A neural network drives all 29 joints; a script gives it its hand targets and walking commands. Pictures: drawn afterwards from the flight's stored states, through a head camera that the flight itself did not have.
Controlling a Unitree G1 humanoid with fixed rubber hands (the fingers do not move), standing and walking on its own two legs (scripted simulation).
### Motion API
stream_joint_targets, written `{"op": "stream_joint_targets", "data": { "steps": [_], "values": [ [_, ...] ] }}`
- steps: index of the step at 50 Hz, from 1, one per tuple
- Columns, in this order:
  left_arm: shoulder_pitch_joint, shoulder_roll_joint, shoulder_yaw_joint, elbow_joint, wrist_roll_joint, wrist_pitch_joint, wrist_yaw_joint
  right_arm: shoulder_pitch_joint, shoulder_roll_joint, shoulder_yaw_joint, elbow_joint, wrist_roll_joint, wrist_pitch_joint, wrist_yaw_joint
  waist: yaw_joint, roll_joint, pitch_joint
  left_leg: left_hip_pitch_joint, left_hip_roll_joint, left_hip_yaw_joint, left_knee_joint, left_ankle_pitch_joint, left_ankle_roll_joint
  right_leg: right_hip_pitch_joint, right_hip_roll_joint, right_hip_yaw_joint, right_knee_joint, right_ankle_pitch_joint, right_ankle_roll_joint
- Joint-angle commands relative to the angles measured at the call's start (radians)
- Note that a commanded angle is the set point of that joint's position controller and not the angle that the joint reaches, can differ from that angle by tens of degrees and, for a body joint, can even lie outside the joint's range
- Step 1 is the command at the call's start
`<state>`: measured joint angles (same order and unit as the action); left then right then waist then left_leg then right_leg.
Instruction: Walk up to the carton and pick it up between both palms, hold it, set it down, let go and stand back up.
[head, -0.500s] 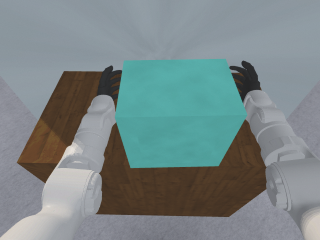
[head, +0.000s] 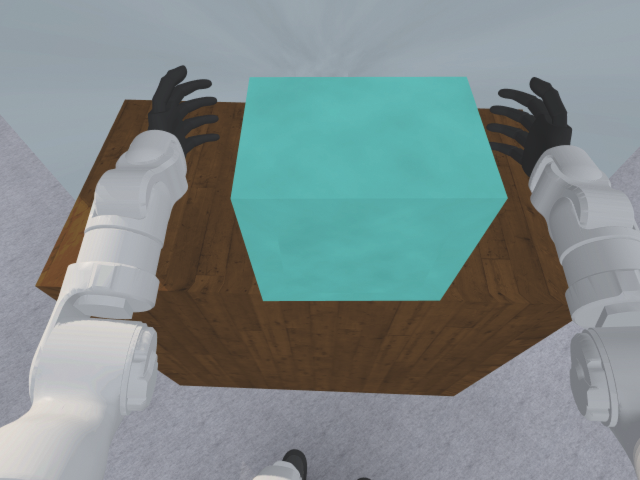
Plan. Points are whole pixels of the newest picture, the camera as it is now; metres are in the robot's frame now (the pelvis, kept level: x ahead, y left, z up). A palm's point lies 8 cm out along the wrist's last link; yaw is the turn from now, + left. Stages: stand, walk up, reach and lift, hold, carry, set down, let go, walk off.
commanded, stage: set down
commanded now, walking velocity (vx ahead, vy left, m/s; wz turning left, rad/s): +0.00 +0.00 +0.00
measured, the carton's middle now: (354, 200) +0.46 +0.03 +0.05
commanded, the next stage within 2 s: none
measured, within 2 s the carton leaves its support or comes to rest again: neither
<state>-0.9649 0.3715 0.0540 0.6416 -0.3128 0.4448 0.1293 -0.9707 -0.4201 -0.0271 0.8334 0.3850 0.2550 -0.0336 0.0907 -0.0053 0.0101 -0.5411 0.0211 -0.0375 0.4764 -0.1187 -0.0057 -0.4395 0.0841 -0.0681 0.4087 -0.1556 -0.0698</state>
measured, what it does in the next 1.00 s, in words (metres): stands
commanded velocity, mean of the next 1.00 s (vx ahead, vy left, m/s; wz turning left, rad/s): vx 0.00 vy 0.00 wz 0.00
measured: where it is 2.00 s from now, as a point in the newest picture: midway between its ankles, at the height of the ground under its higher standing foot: outside the picture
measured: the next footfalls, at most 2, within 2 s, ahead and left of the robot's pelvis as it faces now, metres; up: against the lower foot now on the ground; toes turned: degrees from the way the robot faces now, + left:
none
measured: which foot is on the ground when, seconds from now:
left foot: down 0.00-1.00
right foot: down 0.00-1.00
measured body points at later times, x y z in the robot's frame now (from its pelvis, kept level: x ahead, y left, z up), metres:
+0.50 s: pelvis +0.01 +0.00 +0.00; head +0.07 +0.01 +0.45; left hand +0.40 +0.26 +0.10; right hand +0.43 -0.20 +0.10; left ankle +0.06 +0.12 -0.74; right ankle +0.02 -0.08 -0.74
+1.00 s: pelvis +0.02 +0.01 +0.01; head +0.03 +0.01 +0.46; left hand +0.35 +0.25 +0.08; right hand +0.38 -0.21 +0.08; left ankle +0.06 +0.12 -0.74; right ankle +0.02 -0.08 -0.74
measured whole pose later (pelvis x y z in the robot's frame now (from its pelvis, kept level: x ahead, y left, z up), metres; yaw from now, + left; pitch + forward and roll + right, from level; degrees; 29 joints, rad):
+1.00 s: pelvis +0.02 +0.01 +0.01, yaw -1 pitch +5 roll +0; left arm -0.28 0.26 0.13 0.29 -0.23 0.34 0.08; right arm -0.33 -0.36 0.00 0.45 0.38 0.17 0.04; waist 0.06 -0.02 -0.07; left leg -0.35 -0.01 0.01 0.40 -0.13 0.01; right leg -0.30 0.06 -0.01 0.42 -0.20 -0.05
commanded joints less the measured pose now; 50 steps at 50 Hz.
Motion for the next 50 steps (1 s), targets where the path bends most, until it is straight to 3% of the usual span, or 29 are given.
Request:
{"op": "stream_joint_targets", "data": {
  "steps": [1, 4, 7, 10, 11, 13, 17, 18, 19, 22, 25, 28, 29, 30, 33, 36, 39, 42, 44, 45, 48, 50],
  "values": [
    [-0.532, 0.185, 0.081, -0.292, 0.030, 0.031, -0.017, -0.528, -0.293, -0.074, -0.256, 0.006, -0.013, 0.022, -0.028, 0.040, -0.859, 0.468, 0.004, -0.005, -0.042, 0.235, -0.022, 0.395, -0.055, 0.061, 0.010, 0.392, 0.111],
    [-0.452, 0.175, 0.105, -0.262, 0.057, 0.028, -0.022, -0.437, -0.256, -0.055, -0.225, 0.001, -0.005, 0.041, -0.016, 0.027, -0.765, 0.430, 0.002, 0.007, -0.062, 0.191, -0.011, 0.377, -0.061, 0.076, -0.010, 0.284, 0.103],
    [-0.459, 0.194, 0.118, -0.307, 0.047, 0.014, -0.018, -0.451, -0.267, -0.058, -0.304, 0.009, -0.013, 0.047, -0.013, 0.002, -0.747, 0.384, -0.006, 0.011, -0.076, 0.166, -0.003, 0.428, -0.063, 0.081, 0.007, 0.313, 0.107],
    [-0.409, 0.183, 0.118, -0.255, 0.042, -0.020, -0.023, -0.399, -0.228, -0.032, -0.294, 0.008, -0.018, 0.054, -0.010, -0.024, -0.694, 0.354, -0.008, 0.010, -0.069, 0.139, 0.007, 0.421, -0.070, 0.102, 0.012, 0.275, 0.112],
    [-0.404, 0.191, 0.119, -0.304, 0.042, -0.027, -0.021, -0.392, -0.237, -0.032, -0.322, 0.012, -0.023, 0.054, -0.002, -0.014, -0.717, 0.361, -0.009, 0.013, -0.073, 0.163, 0.004, 0.437, -0.067, 0.100, 0.012, 0.306, 0.110],
    [-0.351, 0.191, 0.135, -0.289, 0.047, -0.036, -0.027, -0.348, -0.222, -0.008, -0.340, 0.020, -0.028, 0.050, 0.002, -0.042, -0.682, 0.335, -0.013, 0.013, -0.071, 0.148, 0.013, 0.450, -0.079, 0.116, 0.021, 0.332, 0.124],
    [-0.262, 0.183, 0.155, -0.449, 0.047, -0.040, -0.031, -0.274, -0.232, -0.016, -0.479, 0.039, -0.055, 0.040, 0.005, -0.012, -0.762, 0.398, -0.017, 0.016, -0.053, 0.266, 0.001, 0.478, -0.061, 0.106, 0.044, 0.462, 0.127],
    [-0.189, 0.156, 0.161, -0.399, 0.065, -0.038, -0.042, -0.207, -0.211, -0.016, -0.427, 0.030, -0.058, 0.040, -0.013, -0.007, -0.714, 0.390, -0.019, 0.016, -0.048, 0.259, 0.000, 0.452, -0.067, 0.112, 0.038, 0.445, 0.126],
    [-0.186, 0.171, 0.174, -0.481, 0.068, -0.043, -0.047, -0.196, -0.227, -0.036, -0.490, 0.023, -0.069, 0.034, -0.013, -0.002, -0.764, 0.396, -0.024, 0.024, -0.060, 0.243, -0.002, 0.455, -0.078, 0.116, 0.027, 0.449, 0.131],
    [-0.044, 0.136, 0.175, -0.581, 0.081, -0.045, -0.052, -0.072, -0.210, -0.060, -0.563, 0.004, -0.087, 0.027, -0.032, 0.012, -0.743, 0.423, -0.028, 0.027, -0.051, 0.309, -0.011, 0.444, -0.061, 0.106, 0.032, 0.492, 0.124],
    [0.061, 0.108, 0.176, -0.606, 0.095, -0.056, -0.056, 0.007, -0.194, -0.091, -0.597, -0.029, -0.102, 0.026, -0.047, 0.017, -0.730, 0.412, -0.031, 0.033, -0.066, 0.279, -0.013, 0.380, -0.062, 0.104, 0.007, 0.409, 0.112],
    [0.095, 0.103, 0.163, -0.635, 0.075, -0.062, -0.042, 0.028, -0.188, -0.095, -0.652, -0.037, -0.101, 0.035, -0.036, 0.010, -0.694, 0.387, -0.030, 0.035, -0.078, 0.224, -0.009, 0.326, -0.063, 0.108, -0.014, 0.294, 0.100],
    [0.123, 0.097, 0.155, -0.608, 0.067, -0.068, -0.040, 0.043, -0.170, -0.084, -0.657, -0.039, -0.100, 0.040, -0.032, -0.017, -0.661, 0.367, -0.027, 0.036, -0.074, 0.209, -0.002, 0.319, -0.066, 0.115, -0.017, 0.254, 0.098],
    [0.148, 0.088, 0.153, -0.600, 0.060, -0.083, -0.041, 0.065, -0.159, -0.078, -0.662, -0.040, -0.104, 0.042, -0.033, -0.046, -0.651, 0.349, -0.026, 0.031, -0.071, 0.194, 0.003, 0.321, -0.073, 0.127, -0.018, 0.238, 0.103],
    [0.144, 0.117, 0.163, -0.694, 0.052, -0.118, -0.025, 0.083, -0.173, -0.075, -0.750, -0.026, -0.121, 0.048, -0.014, -0.046, -0.693, 0.346, -0.026, 0.036, -0.077, 0.211, 0.005, 0.357, -0.079, 0.131, -0.002, 0.302, 0.110],
    [0.167, 0.121, 0.164, -0.748, 0.048, -0.117, -0.019, 0.115, -0.175, -0.045, -0.764, 0.014, -0.110, 0.050, -0.016, -0.029, -0.698, 0.352, -0.028, 0.031, -0.083, 0.221, 0.001, 0.391, -0.083, 0.138, 0.016, 0.364, 0.112],
    [0.213, 0.105, 0.160, -0.756, 0.056, -0.088, -0.021, 0.169, -0.188, -0.056, -0.729, 0.023, -0.095, 0.052, -0.026, -0.001, -0.655, 0.394, -0.023, 0.028, -0.091, 0.219, -0.007, 0.344, -0.077, 0.136, -0.008, 0.313, 0.097],
    [0.273, 0.072, 0.133, -0.669, 0.063, -0.070, -0.037, 0.237, -0.166, -0.059, -0.624, 0.011, -0.087, 0.059, -0.045, 0.009, -0.558, 0.416, -0.019, 0.028, -0.090, 0.175, -0.008, 0.273, -0.076, 0.132, -0.042, 0.212, 0.079],
    [0.313, 0.049, 0.127, -0.556, 0.069, -0.104, -0.046, 0.259, -0.141, -0.051, -0.562, -0.007, -0.105, 0.069, -0.046, -0.017, -0.494, 0.377, -0.019, 0.015, -0.082, 0.135, -0.002, 0.247, -0.086, 0.144, -0.046, 0.148, 0.076],
    [0.337, 0.048, 0.127, -0.543, 0.082, -0.129, -0.048, 0.292, -0.135, -0.055, -0.539, -0.011, -0.118, 0.073, -0.042, -0.003, -0.471, 0.383, -0.021, 0.017, -0.088, 0.134, -0.004, 0.256, -0.085, 0.140, -0.047, 0.138, 0.070],
    [0.399, 0.048, 0.133, -0.569, 0.107, -0.188, -0.047, 0.341, -0.143, -0.044, -0.588, -0.005, -0.166, 0.084, -0.035, -0.017, -0.456, 0.416, -0.023, 0.015, -0.103, 0.168, -0.004, 0.302, -0.077, 0.136, -0.052, 0.173, 0.077],
    [0.459, 0.029, 0.126, -0.579, 0.113, -0.214, -0.045, 0.393, -0.139, -0.051, -0.595, -0.013, -0.192, 0.092, -0.040, -0.023, -0.422, 0.444, -0.020, 0.015, -0.111, 0.162, -0.003, 0.288, -0.067, 0.125, -0.066, 0.125, 0.068]
  ]
}}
